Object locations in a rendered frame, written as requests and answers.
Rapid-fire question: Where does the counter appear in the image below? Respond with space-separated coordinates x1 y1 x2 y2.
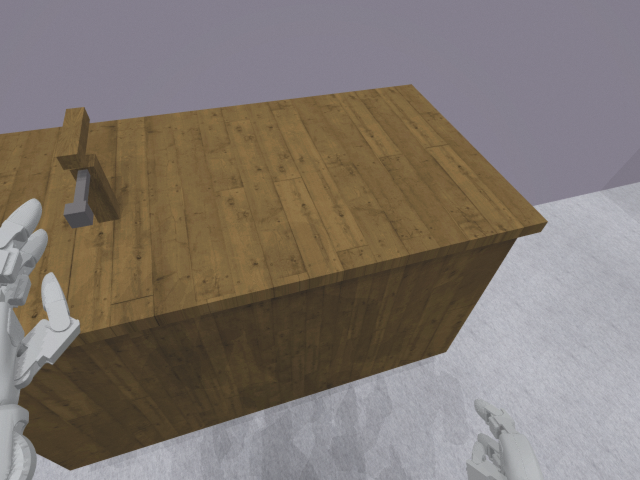
0 84 548 471

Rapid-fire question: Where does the robot left hand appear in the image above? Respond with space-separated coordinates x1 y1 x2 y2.
0 198 80 405

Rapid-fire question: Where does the left robot forearm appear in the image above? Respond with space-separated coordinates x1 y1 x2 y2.
0 404 37 480

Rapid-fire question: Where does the tap lever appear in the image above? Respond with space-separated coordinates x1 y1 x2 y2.
63 169 94 229

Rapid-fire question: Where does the robot right hand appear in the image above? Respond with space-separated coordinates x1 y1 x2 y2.
466 399 544 480

